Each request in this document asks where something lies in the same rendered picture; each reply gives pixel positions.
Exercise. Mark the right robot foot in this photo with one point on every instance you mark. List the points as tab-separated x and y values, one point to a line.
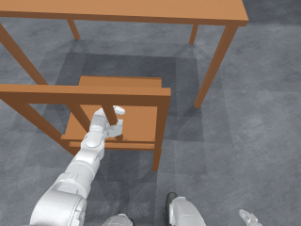
169	198

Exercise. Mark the right robot hand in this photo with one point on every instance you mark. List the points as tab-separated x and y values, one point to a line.
250	219

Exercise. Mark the table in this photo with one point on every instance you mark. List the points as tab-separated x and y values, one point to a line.
229	13

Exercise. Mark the chair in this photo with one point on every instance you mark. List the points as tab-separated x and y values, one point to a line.
144	100

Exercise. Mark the left robot hand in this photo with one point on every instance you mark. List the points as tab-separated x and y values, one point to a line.
100	123

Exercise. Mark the left robot forearm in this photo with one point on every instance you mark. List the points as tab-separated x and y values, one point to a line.
81	171

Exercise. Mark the left robot upper arm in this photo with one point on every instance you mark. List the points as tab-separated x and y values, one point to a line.
60	208

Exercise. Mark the robot left thigh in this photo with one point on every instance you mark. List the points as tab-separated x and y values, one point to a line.
118	220

